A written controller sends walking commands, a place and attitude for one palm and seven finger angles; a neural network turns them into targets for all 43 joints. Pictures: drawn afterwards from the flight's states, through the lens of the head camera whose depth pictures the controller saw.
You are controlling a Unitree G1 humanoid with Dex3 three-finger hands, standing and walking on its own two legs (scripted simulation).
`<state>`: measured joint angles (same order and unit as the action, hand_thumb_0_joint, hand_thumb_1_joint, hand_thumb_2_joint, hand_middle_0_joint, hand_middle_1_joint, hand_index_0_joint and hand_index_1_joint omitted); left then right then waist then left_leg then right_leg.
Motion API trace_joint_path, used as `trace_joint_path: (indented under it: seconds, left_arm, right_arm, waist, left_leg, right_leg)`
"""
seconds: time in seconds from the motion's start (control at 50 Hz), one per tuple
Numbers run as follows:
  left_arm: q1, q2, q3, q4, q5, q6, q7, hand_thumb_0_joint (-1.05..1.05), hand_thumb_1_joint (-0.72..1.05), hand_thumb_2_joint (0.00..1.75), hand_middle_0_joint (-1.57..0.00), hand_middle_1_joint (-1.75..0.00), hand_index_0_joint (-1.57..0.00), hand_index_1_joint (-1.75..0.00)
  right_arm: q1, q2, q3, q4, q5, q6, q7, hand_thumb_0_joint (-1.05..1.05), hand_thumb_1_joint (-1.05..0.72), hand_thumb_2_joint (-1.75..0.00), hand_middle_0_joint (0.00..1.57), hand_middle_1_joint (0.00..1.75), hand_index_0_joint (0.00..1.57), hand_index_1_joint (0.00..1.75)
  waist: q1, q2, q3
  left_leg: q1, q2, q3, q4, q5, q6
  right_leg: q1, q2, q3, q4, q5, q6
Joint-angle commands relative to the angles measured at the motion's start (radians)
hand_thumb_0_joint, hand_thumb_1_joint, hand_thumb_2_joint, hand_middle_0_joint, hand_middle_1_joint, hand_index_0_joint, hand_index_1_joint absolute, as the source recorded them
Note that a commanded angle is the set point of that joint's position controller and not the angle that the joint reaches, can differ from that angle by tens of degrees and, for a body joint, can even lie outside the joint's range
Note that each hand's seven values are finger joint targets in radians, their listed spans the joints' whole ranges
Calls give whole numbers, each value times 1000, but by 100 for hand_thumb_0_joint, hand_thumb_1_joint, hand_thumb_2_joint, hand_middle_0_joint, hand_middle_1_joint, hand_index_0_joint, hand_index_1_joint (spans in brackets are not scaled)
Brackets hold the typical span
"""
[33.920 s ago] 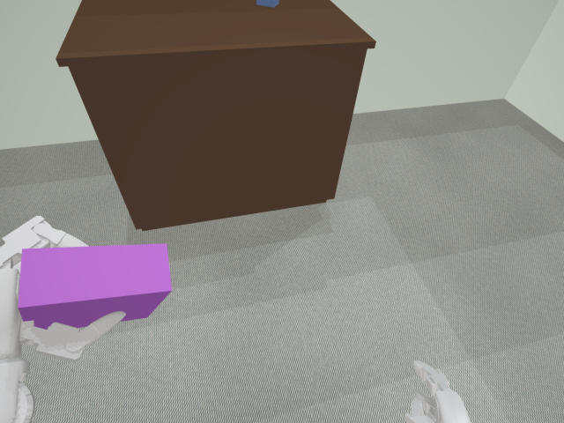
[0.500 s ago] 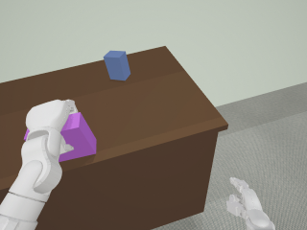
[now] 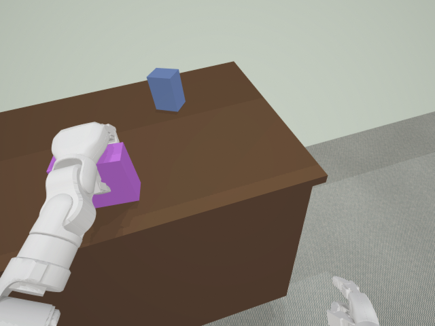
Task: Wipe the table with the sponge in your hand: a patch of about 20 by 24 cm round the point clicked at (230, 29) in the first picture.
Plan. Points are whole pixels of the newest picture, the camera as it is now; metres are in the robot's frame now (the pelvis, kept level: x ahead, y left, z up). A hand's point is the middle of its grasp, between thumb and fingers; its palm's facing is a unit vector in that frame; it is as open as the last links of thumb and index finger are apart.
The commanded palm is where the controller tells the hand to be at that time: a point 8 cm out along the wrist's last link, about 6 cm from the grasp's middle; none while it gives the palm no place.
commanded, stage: wipe forward along the middle lane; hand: left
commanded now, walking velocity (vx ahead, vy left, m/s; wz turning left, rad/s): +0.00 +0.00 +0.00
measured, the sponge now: (103, 184) +0.34 +0.28 +0.10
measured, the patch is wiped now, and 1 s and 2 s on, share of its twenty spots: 1.00 1.00 1.00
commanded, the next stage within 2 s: slide back across to the first lane in 1.12 s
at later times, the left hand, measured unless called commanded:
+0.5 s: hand (95, 150) +0.38 +0.29 +0.15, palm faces -0.03 -0.02 -1.00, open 9.5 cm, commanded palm +0.37 +0.30 +0.18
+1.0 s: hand (95, 135) +0.43 +0.32 +0.15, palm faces -0.11 +0.00 -0.99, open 9.5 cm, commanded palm +0.42 +0.33 +0.19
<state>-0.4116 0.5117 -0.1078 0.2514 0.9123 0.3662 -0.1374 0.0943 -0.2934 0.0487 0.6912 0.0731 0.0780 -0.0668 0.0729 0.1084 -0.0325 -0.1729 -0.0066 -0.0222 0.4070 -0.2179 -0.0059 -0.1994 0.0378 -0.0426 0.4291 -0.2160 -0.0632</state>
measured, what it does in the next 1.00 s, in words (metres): stands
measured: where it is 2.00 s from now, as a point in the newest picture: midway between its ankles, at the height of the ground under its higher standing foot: outside the picture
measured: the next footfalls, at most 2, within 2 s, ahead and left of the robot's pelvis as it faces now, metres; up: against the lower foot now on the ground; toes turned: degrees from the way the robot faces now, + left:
none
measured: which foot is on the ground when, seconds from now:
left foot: down 0.00-1.00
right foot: down 0.00-1.00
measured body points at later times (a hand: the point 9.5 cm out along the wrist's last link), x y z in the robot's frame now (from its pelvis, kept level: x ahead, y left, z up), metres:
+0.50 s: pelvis +0.00 +0.00 +0.00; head +0.00 -0.03 +0.45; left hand +0.38 +0.29 +0.21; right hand +0.17 -0.25 -0.12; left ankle +0.00 +0.13 -0.74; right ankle +0.01 -0.08 -0.74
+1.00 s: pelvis +0.01 +0.01 +0.00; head +0.04 -0.02 +0.45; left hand +0.43 +0.31 +0.21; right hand +0.10 -0.27 -0.14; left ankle +0.00 +0.13 -0.74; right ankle +0.01 -0.08 -0.74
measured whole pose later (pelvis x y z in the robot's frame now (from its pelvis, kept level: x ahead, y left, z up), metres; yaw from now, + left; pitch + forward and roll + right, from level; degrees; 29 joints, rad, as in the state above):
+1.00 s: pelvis +0.01 +0.01 +0.00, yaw -1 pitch +6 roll +0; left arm -0.76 0.65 -0.01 0.83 0.98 0.09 -0.14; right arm 0.27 -0.33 0.00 0.71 0.08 0.14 -0.07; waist -0.01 0.09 -0.06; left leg -0.30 0.00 -0.01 0.44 -0.24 0.01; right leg -0.30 0.05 -0.03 0.40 -0.20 -0.05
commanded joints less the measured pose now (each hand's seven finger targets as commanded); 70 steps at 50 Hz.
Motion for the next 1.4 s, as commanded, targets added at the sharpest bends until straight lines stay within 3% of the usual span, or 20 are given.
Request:
trace_joint_path:
  seconds: [0.0,0.02,0.06,0.1,0.26,0.34,0.38,0.4,0.44,0.46,0.54,0.74,0.76,0.86,0.94,1.06,1.12,1.24,1.28,1.38]
  left_arm:
    - [-253,263,111,-25,48,5,39,0,10,130,-120,-160,-120,-160]
    - [-266,249,94,-25,49,3,36,0,10,130,-120,-160,-120,-160]
    - [-273,294,132,-33,61,-7,35,0,10,130,-120,-160,-120,-160]
    - [-256,262,101,32,59,-3,31,0,10,130,-120,-160,-120,-160]
    - [-316,305,123,112,74,-40,19,0,10,130,-120,-160,-120,-160]
    - [-348,262,78,173,76,-55,19,0,10,130,-120,-160,-120,-160]
    - [-373,310,108,203,84,-67,21,0,10,130,-120,-160,-120,-160]
    - [-404,277,76,220,87,-71,20,0,10,130,-120,-160,-120,-160]
    - [-410,299,96,239,85,-84,23,0,10,130,-120,-160,-120,-160]
    - [-447,308,100,224,87,-95,21,0,10,130,-120,-160,-120,-160]
    - [-527,327,89,322,95,-115,26,0,10,130,-120,-160,-120,-160]
    - [-640,404,121,468,120,-201,25,0,10,130,-120,-160,-120,-160]
    - [-654,413,131,457,117,-215,23,0,10,130,-120,-160,-120,-160]
    - [-632,390,131,474,106,-257,30,0,10,130,-120,-160,-120,-160]
    - [-638,404,139,502,103,-269,52,0,10,130,-120,-160,-120,-160]
    - [-701,436,154,537,122,-279,79,0,10,130,-120,-160,-120,-160]
    - [-744,405,108,584,142,-261,85,0,10,130,-120,-160,-120,-160]
    - [-765,462,143,596,139,-256,77,0,10,130,-120,-160,-120,-160]
    - [-750,490,172,554,139,-271,75,0,10,130,-120,-160,-120,-160]
    - [-739,521,203,479,137,-276,78,0,10,130,-120,-160,-120,-160]
  right_arm:
    - [-174,-110,-45,-164,-1,-39,-1,0,-90,-90,20,30,20,30]
    - [-175,-111,-44,-165,1,-34,1,0,-90,-90,20,30,20,30]
    - [-168,-115,-46,-170,1,-32,4,0,-90,-90,20,30,20,30]
    - [-152,-116,-47,-162,0,-26,3,0,-90,-90,20,30,20,30]
    - [-111,-127,-52,-162,4,-12,1,0,-90,-90,20,30,20,30]
    - [-84,-131,-56,-153,5,-5,0,0,-90,-90,20,30,20,30]
    - [-71,-135,-57,-151,6,-3,-2,0,-90,-90,20,30,20,30]
    - [-65,-133,-55,-149,7,-2,-4,0,-90,-90,20,30,20,30]
    - [-53,-137,-60,-144,7,0,-5,0,-90,-90,20,30,20,30]
    - [-56,-135,-58,-151,7,-2,-6,0,-90,-90,20,30,20,30]
    - [-19,-139,-60,-129,8,1,-14,0,-90,-90,20,30,20,30]
    - [71,-149,-72,-110,6,9,-18,0,-90,-90,20,30,20,30]
    - [72,-148,-72,-117,6,9,-18,0,-90,-90,20,30,20,30]
    - [98,-151,-83,-115,7,16,-11,0,-90,-90,20,30,20,30]
    - [118,-159,-87,-100,8,26,-9,0,-90,-90,20,30,20,30]
    - [132,-163,-90,-83,8,27,-6,0,-90,-90,20,30,20,30]
    - [146,-164,-90,-69,10,31,-3,0,-90,-90,20,30,20,30]
    - [146,-165,-88,-78,8,35,-7,0,-90,-90,20,30,20,30]
    - [143,-161,-90,-91,2,36,-8,0,-90,-90,20,30,20,30]
    - [124,-159,-88,-110,5,38,-2,0,-90,-90,20,30,20,30]
  waist:
    - [5,-150,-171]
    - [-1,-143,-158]
    - [4,-105,-172]
    - [-5,-144,-145]
    - [-17,-133,-163]
    - [-37,-148,-149]
    - [-37,-142,-156]
    - [-47,-155,-143]
    - [-47,-160,-152]
    - [-46,-123,-172]
    - [-65,-147,-147]
    - [-79,-135,-219]
    - [-74,-101,-239]
    - [-76,-127,-257]
    - [-85,-167,-234]
    - [-87,-125,-248]
    - [-106,-120,-229]
    - [-95,-115,-277]
    - [-77,-82,-329]
    - [-61,-56,-325]
  left_leg:
    - [-24,-37,24,-30,124,52]
    - [-27,-36,24,-32,118,51]
    - [-24,-37,18,-34,132,49]
    - [-37,-36,24,-28,126,52]
    - [-52,-36,20,-27,122,53]
    - [-60,-34,28,-14,110,55]
    - [-71,-34,25,-17,96,56]
    - [-78,-34,25,-19,85,56]
    - [-78,-34,24,-13,88,58]
    - [-71,-35,20,-18,95,57]
    - [-97,-35,26,-15,52,59]
    - [-120,-36,25,0,83,65]
    - [-115,-37,21,-4,106,64]
    - [-116,-34,22,4,143,67]
    - [-127,-33,29,7,127,72]
    - [-126,-34,27,-1,151,69]
    - [-125,-32,28,-1,139,68]
    - [-108,-29,24,-8,152,69]
    - [-72,-31,23,-4,213,71]
    - [-42,-27,13,-13,270,70]
  right_leg:
    - [110,-20,68,-85,118,9]
    - [100,-21,65,-89,113,10]
    - [106,-16,74,-84,125,2]
    - [94,-16,63,-85,124,7]
    - [84,-13,63,-84,124,3]
    - [57,-12,56,-86,127,10]
    - [58,-13,56,-85,101,9]
    - [44,-12,53,-89,91,10]
    - [44,-12,56,-90,99,11]
    - [46,-13,59,-89,105,6]
    - [27,-16,63,-101,62,14]
    - [58,-20,73,-90,129,12]
    - [68,-21,72,-86,158,6]
    - [76,-21,70,-76,234,6]
    - [61,-20,70,-82,226,14]
    - [43,-17,66,-81,225,4]
    - [9,-13,58,-86,193,6]
    - [46,-16,57,-88,198,6]
    - [83,-16,55,-74,252,-1]
    - [97,-12,43,-71,279,-8]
